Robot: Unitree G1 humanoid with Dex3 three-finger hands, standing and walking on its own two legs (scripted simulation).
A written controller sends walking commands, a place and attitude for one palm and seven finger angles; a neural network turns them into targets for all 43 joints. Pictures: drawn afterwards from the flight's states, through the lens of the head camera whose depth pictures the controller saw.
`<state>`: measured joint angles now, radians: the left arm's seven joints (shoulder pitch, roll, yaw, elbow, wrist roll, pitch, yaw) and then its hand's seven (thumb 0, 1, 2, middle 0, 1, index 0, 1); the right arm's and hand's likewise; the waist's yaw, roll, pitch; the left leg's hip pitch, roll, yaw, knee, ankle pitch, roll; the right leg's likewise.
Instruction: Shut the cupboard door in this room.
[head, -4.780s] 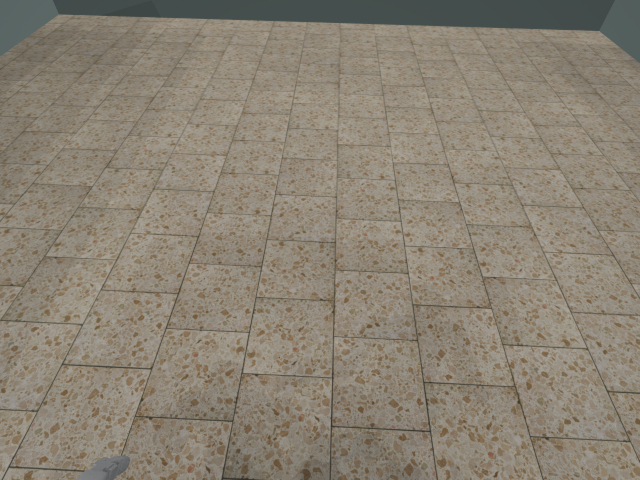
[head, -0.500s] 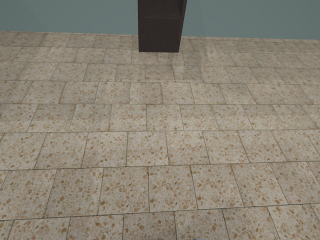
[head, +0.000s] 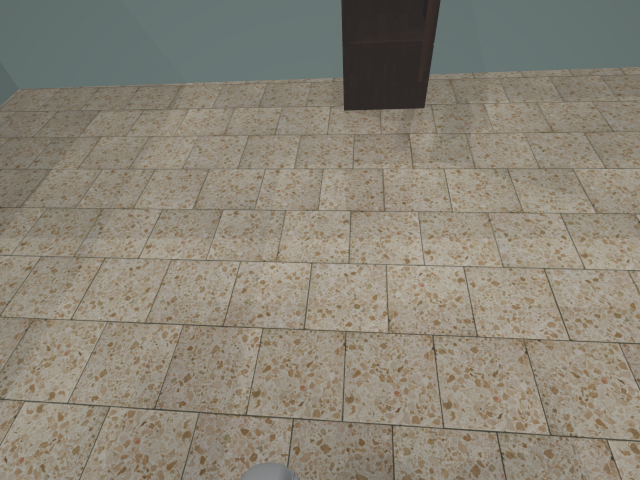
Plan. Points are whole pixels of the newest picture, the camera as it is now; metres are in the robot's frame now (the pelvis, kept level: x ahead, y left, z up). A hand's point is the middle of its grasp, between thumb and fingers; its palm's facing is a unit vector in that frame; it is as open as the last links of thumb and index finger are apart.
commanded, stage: turn or walk to find it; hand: left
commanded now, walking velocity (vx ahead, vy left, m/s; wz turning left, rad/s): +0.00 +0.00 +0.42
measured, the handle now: out of the picture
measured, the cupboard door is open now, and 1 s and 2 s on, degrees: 77 77 77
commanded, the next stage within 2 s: none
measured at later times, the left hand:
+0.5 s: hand out of the picture +0.00 +0.29 -0.17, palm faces +0.26 -0.94 -0.24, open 7.4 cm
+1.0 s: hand out of the picture +0.00 +0.20 -0.14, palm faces +0.43 -0.86 -0.30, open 7.4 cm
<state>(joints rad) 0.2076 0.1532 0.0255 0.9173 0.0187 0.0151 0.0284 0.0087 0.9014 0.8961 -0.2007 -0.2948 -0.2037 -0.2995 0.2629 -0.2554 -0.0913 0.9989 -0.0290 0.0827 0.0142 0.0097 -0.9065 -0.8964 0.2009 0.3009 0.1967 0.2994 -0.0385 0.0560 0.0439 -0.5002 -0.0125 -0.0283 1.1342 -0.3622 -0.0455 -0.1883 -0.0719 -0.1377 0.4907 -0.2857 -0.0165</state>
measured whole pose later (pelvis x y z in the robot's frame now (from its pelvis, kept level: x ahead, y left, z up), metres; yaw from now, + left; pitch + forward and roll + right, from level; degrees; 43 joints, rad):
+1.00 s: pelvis +0.00 +0.00 +0.00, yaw +26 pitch -1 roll +3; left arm 0.22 0.15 0.02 0.92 0.01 0.01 0.03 0.01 0.90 0.90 -0.20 -0.29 -0.20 -0.30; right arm 0.27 -0.27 -0.09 1.01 -0.03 0.08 0.01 0.01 -0.91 -0.90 0.20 0.30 0.20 0.30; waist -0.03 0.06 0.04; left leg -0.49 0.01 -0.05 1.17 -0.33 -0.06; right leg -0.18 -0.07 -0.17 0.47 -0.28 -0.05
